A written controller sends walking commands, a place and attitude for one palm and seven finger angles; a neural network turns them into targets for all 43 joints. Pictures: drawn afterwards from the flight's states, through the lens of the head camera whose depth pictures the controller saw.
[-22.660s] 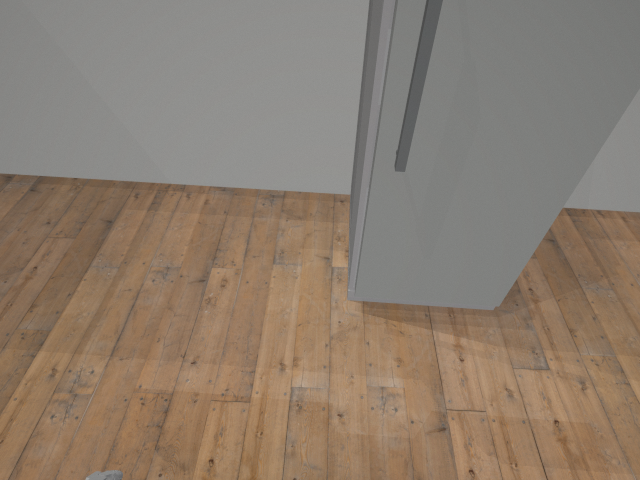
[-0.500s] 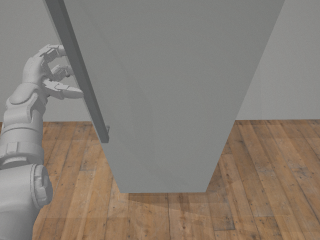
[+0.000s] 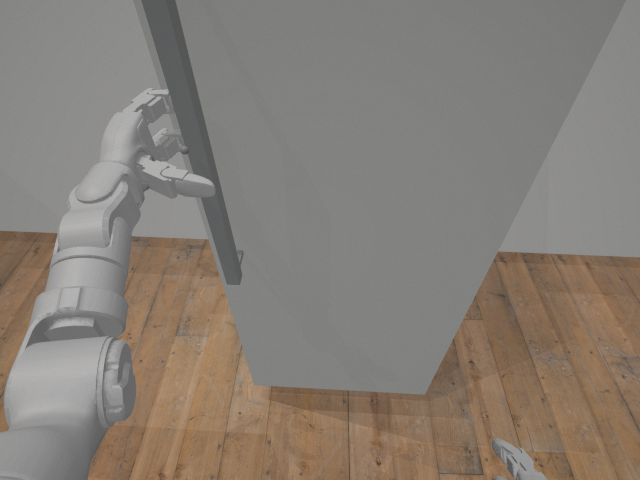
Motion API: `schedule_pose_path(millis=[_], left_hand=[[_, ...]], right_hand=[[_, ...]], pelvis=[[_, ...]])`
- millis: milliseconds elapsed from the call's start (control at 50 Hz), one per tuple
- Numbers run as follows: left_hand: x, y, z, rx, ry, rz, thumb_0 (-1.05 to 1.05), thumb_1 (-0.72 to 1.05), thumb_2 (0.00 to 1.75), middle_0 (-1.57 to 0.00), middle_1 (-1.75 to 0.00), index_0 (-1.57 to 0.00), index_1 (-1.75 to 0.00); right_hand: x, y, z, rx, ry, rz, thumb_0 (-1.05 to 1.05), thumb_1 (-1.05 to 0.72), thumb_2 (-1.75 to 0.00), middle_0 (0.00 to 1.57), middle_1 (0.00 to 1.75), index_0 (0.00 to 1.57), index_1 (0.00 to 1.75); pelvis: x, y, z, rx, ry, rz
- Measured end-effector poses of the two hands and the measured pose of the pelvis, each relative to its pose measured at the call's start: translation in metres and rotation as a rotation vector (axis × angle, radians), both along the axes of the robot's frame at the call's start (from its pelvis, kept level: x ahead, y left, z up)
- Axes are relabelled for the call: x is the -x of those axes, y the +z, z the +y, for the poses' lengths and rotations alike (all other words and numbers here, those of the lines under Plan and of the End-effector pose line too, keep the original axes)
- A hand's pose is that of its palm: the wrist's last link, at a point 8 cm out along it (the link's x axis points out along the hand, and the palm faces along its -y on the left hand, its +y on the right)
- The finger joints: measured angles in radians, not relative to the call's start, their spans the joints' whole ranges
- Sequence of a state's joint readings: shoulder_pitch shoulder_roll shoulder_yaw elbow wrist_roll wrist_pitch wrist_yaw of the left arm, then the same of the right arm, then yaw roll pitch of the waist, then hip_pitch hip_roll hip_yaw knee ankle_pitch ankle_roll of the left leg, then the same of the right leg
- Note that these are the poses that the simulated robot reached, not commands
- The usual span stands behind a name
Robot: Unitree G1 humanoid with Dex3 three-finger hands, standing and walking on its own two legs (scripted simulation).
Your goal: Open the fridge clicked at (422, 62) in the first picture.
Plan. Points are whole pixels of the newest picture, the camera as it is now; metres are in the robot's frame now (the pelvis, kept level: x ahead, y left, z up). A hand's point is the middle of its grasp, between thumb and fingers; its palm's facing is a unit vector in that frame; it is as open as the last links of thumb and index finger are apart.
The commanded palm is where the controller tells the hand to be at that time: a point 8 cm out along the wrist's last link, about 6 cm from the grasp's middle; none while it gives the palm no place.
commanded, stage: slide the fingers in behind the handle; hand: left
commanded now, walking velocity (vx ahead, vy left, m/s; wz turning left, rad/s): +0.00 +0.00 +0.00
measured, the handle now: (208, 156) +0.48 +0.17 +0.17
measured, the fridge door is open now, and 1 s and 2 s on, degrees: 0 0 0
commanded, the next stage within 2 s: grip the handle and tug to test in 1.04 s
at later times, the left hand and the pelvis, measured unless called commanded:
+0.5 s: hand (208, 157) +0.42 +0.15 +0.21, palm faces +0.00 -1.00 +0.01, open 14.0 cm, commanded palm +0.40 +0.21 +0.21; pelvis +0.00 -0.01 +0.00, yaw -1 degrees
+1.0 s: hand (204, 156) +0.42 +0.15 +0.21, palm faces +0.01 -1.00 +0.01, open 14.0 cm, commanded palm +0.40 +0.21 +0.21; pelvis +0.00 -0.02 +0.00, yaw +0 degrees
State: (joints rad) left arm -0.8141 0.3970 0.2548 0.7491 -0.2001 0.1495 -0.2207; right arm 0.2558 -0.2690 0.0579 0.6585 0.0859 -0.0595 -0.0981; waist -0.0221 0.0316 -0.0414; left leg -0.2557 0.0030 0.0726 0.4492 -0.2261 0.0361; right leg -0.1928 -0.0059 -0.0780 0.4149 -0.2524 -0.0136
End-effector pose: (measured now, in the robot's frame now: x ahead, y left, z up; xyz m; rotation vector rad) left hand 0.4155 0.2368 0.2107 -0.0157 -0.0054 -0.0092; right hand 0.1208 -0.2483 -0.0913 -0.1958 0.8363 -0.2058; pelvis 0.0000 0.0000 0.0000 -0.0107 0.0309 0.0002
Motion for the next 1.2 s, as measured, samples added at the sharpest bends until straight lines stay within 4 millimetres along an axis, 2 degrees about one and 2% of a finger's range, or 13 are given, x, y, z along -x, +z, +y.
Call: schedule_pose_path(millis=[220, 460, 620, 780, 880, 1020, 1200], left_hand=[[0.005, -0.002, -0.016, -0.008, -0.002, -0.014, -0.02, -0.50, 0.30, -0.30, -1.21, -0.30, -1.20], [0.017, 0.004, -0.033, -0.010, 0.010, -0.016, -0.02, -0.50, 0.30, -0.30, -1.20, -0.30, -1.20], [0.018, 0.002, -0.032, -0.003, 0.028, 0.012, -0.02, -0.50, 0.30, -0.30, -1.20, -0.30, -1.20], [0.018, 0.006, -0.032, -0.004, 0.020, -0.017, -0.02, -0.50, 0.30, -0.30, -1.20, -0.30, -1.20], [0.017, 0.002, -0.030, -0.003, 0.021, 0.003, -0.02, -0.50, 0.30, -0.30, -1.20, -0.30, -1.20], [0.017, 0.003, -0.030, -0.007, 0.014, -0.027, -0.02, -0.50, 0.30, -0.30, -1.20, -0.30, -1.20], [0.016, 0.001, -0.030, -0.008, 0.012, -0.007, -0.02, -0.49, 0.30, -0.30, -1.20, -0.30, -1.20]], right_hand=[[0.013, -0.009, 0.000, -0.027, -0.020, 0.052, 0.01, -0.90, -0.90, 0.21, 0.30, 0.20, 0.30], [0.002, -0.003, -0.009, -0.031, -0.018, 0.008, 0.01, -0.90, -0.90, 0.20, 0.30, 0.20, 0.30], [-0.003, 0.001, -0.018, -0.014, -0.011, -0.011, 0.01, -0.90, -0.90, 0.20, 0.30, 0.20, 0.30], [0.008, -0.003, -0.025, -0.012, -0.023, 0.009, 0.01, -0.90, -0.90, 0.20, 0.30, 0.20, 0.30], [0.015, -0.006, -0.027, -0.014, -0.036, 0.029, 0.01, -0.90, -0.90, 0.20, 0.30, 0.20, 0.30], [0.020, -0.007, -0.026, -0.014, -0.042, 0.038, 0.01, -0.90, -0.90, 0.20, 0.30, 0.20, 0.30], [0.012, -0.005, -0.018, -0.019, -0.035, 0.019, 0.01, -0.90, -0.90, 0.20, 0.30, 0.20, 0.30]], pelvis=[[-0.005, 0.001, -0.002, -0.004, -0.011, -0.016], [-0.002, 0.002, -0.011, -0.007, -0.012, -0.037], [0.003, 0.002, -0.019, -0.008, -0.003, -0.039], [0.004, 0.002, -0.022, -0.009, -0.004, -0.035], [0.004, 0.001, -0.022, -0.009, -0.006, -0.034], [0.003, 0.001, -0.020, -0.008, -0.008, -0.033], [0.002, 0.001, -0.015, -0.007, -0.010, -0.032]])
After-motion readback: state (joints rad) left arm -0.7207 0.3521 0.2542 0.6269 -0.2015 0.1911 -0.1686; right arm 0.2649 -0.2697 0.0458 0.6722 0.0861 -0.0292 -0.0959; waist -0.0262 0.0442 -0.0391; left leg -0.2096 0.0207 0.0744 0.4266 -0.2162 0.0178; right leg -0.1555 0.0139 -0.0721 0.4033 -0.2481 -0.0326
